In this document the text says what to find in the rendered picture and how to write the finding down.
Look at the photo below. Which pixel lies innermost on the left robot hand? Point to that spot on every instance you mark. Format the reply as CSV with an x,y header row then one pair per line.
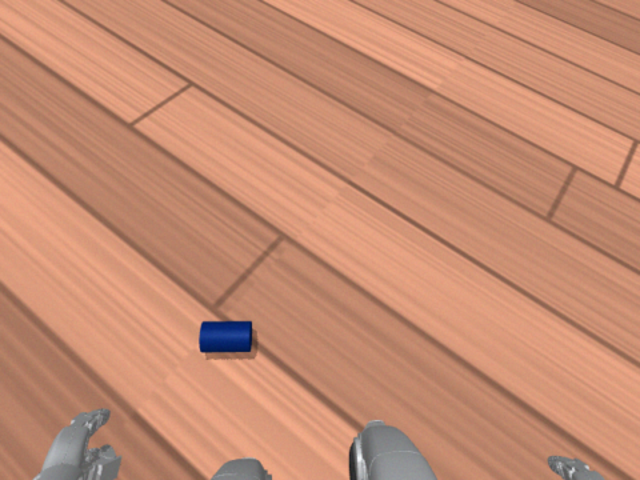
x,y
70,447

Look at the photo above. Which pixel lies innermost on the right robot hand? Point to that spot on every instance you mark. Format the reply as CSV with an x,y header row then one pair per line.
x,y
571,469

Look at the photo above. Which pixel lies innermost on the left robot arm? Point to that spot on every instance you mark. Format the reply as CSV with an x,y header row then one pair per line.
x,y
61,472

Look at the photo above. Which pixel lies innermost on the can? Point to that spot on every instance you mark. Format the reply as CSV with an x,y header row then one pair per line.
x,y
225,336

